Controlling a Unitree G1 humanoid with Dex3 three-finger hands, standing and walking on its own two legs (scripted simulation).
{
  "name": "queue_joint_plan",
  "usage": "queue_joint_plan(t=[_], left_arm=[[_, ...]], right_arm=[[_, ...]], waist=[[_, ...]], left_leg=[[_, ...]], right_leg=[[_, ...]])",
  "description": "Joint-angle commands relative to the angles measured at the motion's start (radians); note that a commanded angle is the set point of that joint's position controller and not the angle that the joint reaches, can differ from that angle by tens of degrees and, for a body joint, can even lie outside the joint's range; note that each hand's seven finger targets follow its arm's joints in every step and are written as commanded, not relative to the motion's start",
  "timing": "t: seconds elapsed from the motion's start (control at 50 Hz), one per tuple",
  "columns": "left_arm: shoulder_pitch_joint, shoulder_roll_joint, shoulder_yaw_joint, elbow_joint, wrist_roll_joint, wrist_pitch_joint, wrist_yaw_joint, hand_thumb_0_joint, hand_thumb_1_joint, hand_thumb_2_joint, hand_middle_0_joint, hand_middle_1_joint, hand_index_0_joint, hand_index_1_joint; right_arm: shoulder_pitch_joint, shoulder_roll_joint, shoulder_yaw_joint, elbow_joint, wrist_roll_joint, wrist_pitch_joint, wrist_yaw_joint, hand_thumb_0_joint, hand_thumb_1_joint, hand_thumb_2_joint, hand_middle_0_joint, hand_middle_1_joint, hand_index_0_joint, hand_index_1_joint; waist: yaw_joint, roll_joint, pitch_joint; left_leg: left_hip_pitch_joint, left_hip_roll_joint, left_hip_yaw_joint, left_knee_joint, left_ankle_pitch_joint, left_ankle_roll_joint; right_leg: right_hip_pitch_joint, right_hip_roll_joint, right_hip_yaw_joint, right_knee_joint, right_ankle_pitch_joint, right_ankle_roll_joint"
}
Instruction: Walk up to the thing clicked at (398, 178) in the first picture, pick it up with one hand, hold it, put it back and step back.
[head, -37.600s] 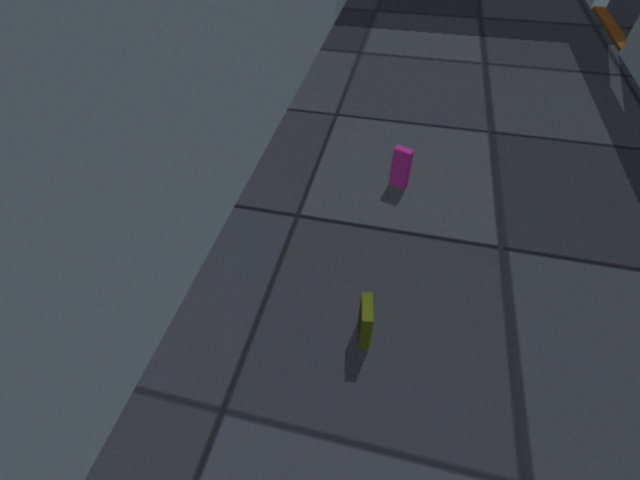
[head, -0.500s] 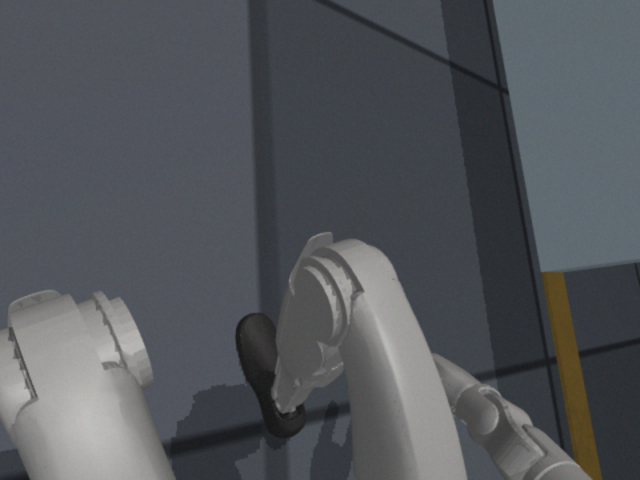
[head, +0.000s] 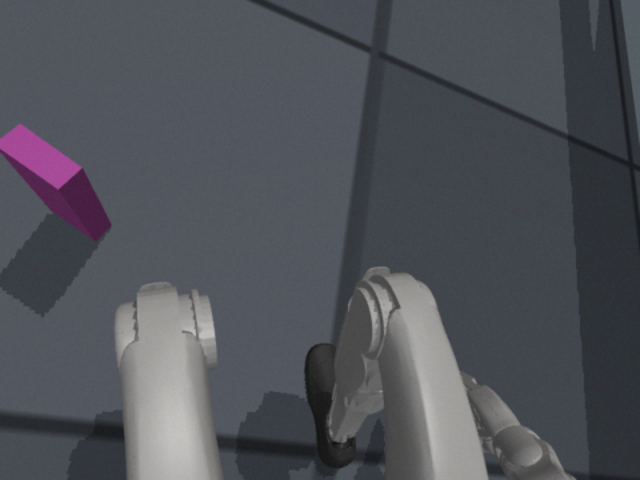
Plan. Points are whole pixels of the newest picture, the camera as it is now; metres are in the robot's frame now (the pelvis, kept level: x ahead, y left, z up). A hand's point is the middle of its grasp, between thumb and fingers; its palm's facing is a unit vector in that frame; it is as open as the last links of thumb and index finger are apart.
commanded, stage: home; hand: left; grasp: from the side
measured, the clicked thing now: (64, 192) +0.47 +0.31 -0.22
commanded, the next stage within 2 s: none
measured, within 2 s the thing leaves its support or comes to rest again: neither
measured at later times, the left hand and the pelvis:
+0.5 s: hand out of the picture +0.28 +0.34 +0.08, palm faces +0.29 -0.82 -0.49, open 17.0 cm; pelvis +0.03 -0.01 +0.18, yaw +8 degrees
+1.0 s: hand out of the picture +0.24 +0.24 +0.29, palm faces +0.30 -0.89 -0.34, open 17.2 cm; pelvis +0.09 +0.00 +0.37, yaw +10 degrees
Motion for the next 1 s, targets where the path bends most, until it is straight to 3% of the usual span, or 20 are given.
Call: queue_joint_plan(t=[0.0, 0.02, 0.08, 0.1, 0.12, 0.14, 0.2, 0.24, 0.26, 0.28, 0.34, 0.36, 0.4, 0.44, 0.52, 0.56, 0.6, 0.72, 0.88, 0.98], left_arm=[[-0.192, 0.495, 0.082, -0.503, 0.022, 0.041, 0.074, 0.0, -0.424, 0.149, -0.071, -0.084, -0.07, -0.085], [-0.167, 0.433, 0.046, -0.484, 0.027, 0.07, 0.082, 0.0, -0.435, 0.123, -0.064, -0.073, -0.063, -0.074], [-0.028, 0.302, 0.005, -0.43, 0.034, 0.161, 0.115, 0.0, -0.496, 0.088, -0.057, -0.063, -0.056, -0.064], [0.022, 0.221, -0.039, -0.394, 0.037, 0.19, 0.119, 0.0, -0.509, 0.081, -0.056, -0.061, -0.055, -0.062], [0.046, 0.195, -0.045, -0.439, 0.034, 0.211, 0.128, 0.0, -0.516, 0.076, -0.055, -0.06, -0.054, -0.06], [0.13, 0.116, -0.08, -0.375, 0.036, 0.244, 0.131, 0.0, -0.537, 0.064, -0.052, -0.055, -0.051, -0.056], [0.179, 0.012, -0.16, -0.506, 0.028, 0.313, 0.147, 0.0, -0.525, 0.07, -0.053, -0.056, -0.052, -0.057], [0.178, 0.056, -0.147, -0.667, 0.023, 0.345, 0.17, 0.0, -0.514, 0.076, -0.054, -0.057, -0.053, -0.058], [0.271, 0.026, -0.161, -0.662, 0.021, 0.37, 0.18, 0.0, -0.506, 0.081, -0.054, -0.058, -0.053, -0.059], [0.288, 0.04, -0.159, -0.734, 0.019, 0.387, 0.192, 0.0, -0.499, 0.085, -0.055, -0.059, -0.054, -0.06], [0.344, 0.041, -0.152, -0.837, 0.018, 0.434, 0.234, 0.0, -0.45, 0.113, -0.06, -0.067, -0.059, -0.068], [0.355, 0.061, -0.135, -0.88, 0.019, 0.448, 0.249, 0.0, -0.446, 0.116, -0.06, -0.068, -0.059, -0.069], [0.381, 0.043, -0.144, -0.909, 0.023, 0.472, 0.275, 0.0, -0.46, 0.107, -0.059, -0.066, -0.058, -0.067], [0.451, -0.027, -0.18, -0.905, 0.018, 0.5, 0.294, 0.0, -0.465, 0.104, -0.058, -0.065, -0.057, -0.066], [0.553, -0.172, -0.278, -0.867, 0.013, 0.549, 0.321, 0.0, -0.461, 0.107, -0.059, -0.066, -0.058, -0.066], [0.572, -0.198, -0.296, -0.877, 0.009, 0.572, 0.332, 0.0, -0.474, 0.099, -0.057, -0.064, -0.056, -0.064], [0.6, -0.256, -0.351, -0.869, 0.007, 0.595, 0.339, 0.0, -0.497, 0.086, -0.055, -0.06, -0.054, -0.061], [0.665, -0.324, -0.426, -0.915, -0.001, 0.655, 0.364, 0.0, -0.529, 0.067, -0.051, -0.055, -0.05, -0.055], [0.823, -0.405, -0.51, -1.093, -0.014, 0.726, 0.388, 0.0, -0.489, 0.091, -0.056, -0.062, -0.055, -0.063], [0.93, -0.474, -0.592, -1.241, -0.021, 0.754, 0.386, 0.0, -0.525, 0.07, -0.052, -0.056, -0.051, -0.057]], right_arm=[[0.149, -0.27, -0.163, -0.043, 0.046, 0.014, -0.034, 0.0, -0.895, -0.902, 0.201, 0.301, 0.201, 0.301], [0.149, -0.256, -0.173, -0.039, 0.055, 0.015, -0.039, 0.0, -0.895, -0.902, 0.201, 0.301, 0.201, 0.301], [0.16, -0.235, -0.209, -0.043, 0.082, 0.015, -0.057, 0.0, -0.895, -0.902, 0.201, 0.301, 0.201, 0.301], [0.164, -0.224, -0.218, -0.051, 0.088, 0.013, -0.059, 0.0, -0.895, -0.902, 0.201, 0.301, 0.201, 0.301], [0.169, -0.221, -0.233, -0.055, 0.094, 0.015, -0.061, 0.0, -0.895, -0.902, 0.201, 0.301, 0.201, 0.301], [0.166, -0.216, -0.246, -0.065, 0.099, 0.016, -0.061, 0.0, -0.895, -0.902, 0.201, 0.302, 0.201, 0.302], [0.17, -0.205, -0.274, -0.093, 0.114, 0.014, -0.065, 0.0, -0.895, -0.902, 0.201, 0.302, 0.201, 0.302], [0.177, -0.197, -0.285, -0.11, 0.125, 0.012, -0.071, 0.0, -0.895, -0.902, 0.201, 0.302, 0.201, 0.302], [0.169, -0.19, -0.29, -0.128, 0.131, 0.008, -0.076, 0.0, -0.894, -0.902, 0.201, 0.302, 0.201, 0.302], [0.168, -0.184, -0.292, -0.15, 0.136, 0.005, -0.082, 0.0, -0.894, -0.902, 0.202, 0.302, 0.201, 0.302], [0.157, -0.161, -0.289, -0.169, 0.148, -0.008, -0.107, 0.0, -0.894, -0.902, 0.202, 0.302, 0.201, 0.302], [0.163, -0.154, -0.289, -0.174, 0.152, -0.015, -0.119, 0.0, -0.894, -0.902, 0.202, 0.302, 0.201, 0.302], [0.156, -0.134, -0.284, -0.181, 0.154, -0.025, -0.14, 0.0, -0.894, -0.902, 0.201, 0.302, 0.201, 0.302], [0.153, -0.111, -0.279, -0.181, 0.153, -0.041, -0.159, 0.0, -0.894, -0.902, 0.201, 0.302, 0.201, 0.302], [0.178, -0.075, -0.265, -0.162, 0.145, -0.081, -0.19, 0.0, -0.895, -0.902, 0.201, 0.302, 0.201, 0.301], [0.19, -0.072, -0.263, -0.164, 0.144, -0.098, -0.2, 0.0, -0.895, -0.902, 0.201, 0.302, 0.201, 0.301], [0.199, -0.065, -0.262, -0.162, 0.143, -0.114, -0.209, 0.0, -0.895, -0.902, 0.201, 0.302, 0.201, 0.301], [0.212, -0.049, -0.255, -0.18, 0.144, -0.154, -0.231, 0.0, -0.895, -0.902, 0.201, 0.302, 0.201, 0.301], [0.225, -0.023, -0.237, -0.222, 0.141, -0.187, -0.266, 0.0, -0.895, -0.902, 0.201, 0.301, 0.201, 0.301], [0.225, -0.01, -0.231, -0.261, 0.135, -0.208, -0.28, 0.0, -0.895, -0.902, 0.201, 0.301, 0.201, 0.301]], waist=[[0.079, 0.628, -0.77], [0.065, 0.612, -0.755], [0.075, 0.519, -0.709], [0.062, 0.472, -0.693], [0.074, 0.441, -0.705], [0.07, 0.387, -0.694], [0.067, 0.32, -0.742], [0.089, 0.284, -0.804], [0.1, 0.26, -0.823], [0.1, 0.243, -0.853], [0.113, 0.211, -0.837], [0.128, 0.23, -0.86], [0.131, 0.238, -0.836], [0.133, 0.237, -0.814], [0.107, 0.222, -0.726], [0.109, 0.221, -0.699], [0.098, 0.208, -0.642], [0.097, 0.187, -0.534], [0.108, 0.234, -0.411], [0.104, 0.223, -0.341]], left_leg=[[0.595, 0.014, 0.089, -0.503, 0.025, -0.024], [0.592, 0.01, 0.094, -0.511, 0.02, -0.021], [0.598, 0.005, 0.085, -0.556, 0.04, -0.018], [0.586, 0.004, 0.083, -0.569, 0.046, -0.015], [0.601, 0.002, 0.085, -0.582, 0.051, -0.015], [0.612, 0.001, 0.081, -0.596, 0.064, -0.014], [0.675, -0.003, 0.088, -0.644, 0.084, -0.009], [0.721, -0.007, 0.099, -0.682, 0.096, -0.003], [0.752, -0.008, 0.108, -0.707, 0.11, -0.001], [0.764, -0.01, 0.118, -0.727, 0.119, 0.004], [0.822, -0.01, 0.125, -0.831, 0.077, 0.008], [0.864, -0.01, 0.134, -0.855, 0.095, 0.007], [0.912, -0.011, 0.139, -0.907, 0.115, 0.005], [0.967, -0.016, 0.159, -0.948, 0.157, 0.005], [1.05, -0.019, 0.184, -1.015, 0.274, 0.008], [1.108, -0.017, 0.185, -1.064, 0.307, 0.006], [1.157, -0.013, 0.183, -1.119, 0.327, 0.004], [1.301, -0.013, 0.181, -1.3, 0.31, -0.004], [1.521, -0.015, 0.185, -1.518, 0.325, -0.017], [1.595, -0.014, 0.177, -1.611, 0.324, -0.02]], right_leg=[[0.238, 0.032, -0.011, -0.207, 0.029, -0.084], [0.229, 0.03, -0.003, -0.222, 0.03, -0.085], [0.203, 0.021, 0.006, -0.266, 0.035, -0.086], [0.212, 0.021, 0.005, -0.288, 0.035, -0.085], [0.216, 0.018, 0.009, -0.309, 0.031, -0.086], [0.229, 0.018, 0.01, -0.34, 0.033, -0.085], [0.3, 0.014, 0.023, -0.423, 0.04, -0.082], [0.387, 0.013, 0.038, -0.478, 0.05, -0.078], [0.443, 0.013, 0.048, -0.516, 0.061, -0.075], [0.507, 0.013, 0.056, -0.55, 0.071, -0.072], [0.634, 0.007, 0.082, -0.649, 0.039, -0.067], [0.681, 0.006, 0.094, -0.676, 0.054, -0.067], [0.747, 0.005, 0.106, -0.725, 0.068, -0.065], [0.812, 0.006, 0.119, -0.787, 0.102, -0.066], [0.95, 0.004, 0.129, -0.899, 0.219, -0.065], [1.011, 0.001, 0.128, -0.951, 0.249, -0.065], [1.06, 0.002, 0.125, -1.014, 0.267, -0.063], [1.234, -0.002, 0.124, -1.2, 0.245, -0.059], [1.424, 0.007, 0.095, -1.376, 0.265, -0.055], [1.495, 0.02, 0.071, -1.445, 0.266, -0.056]])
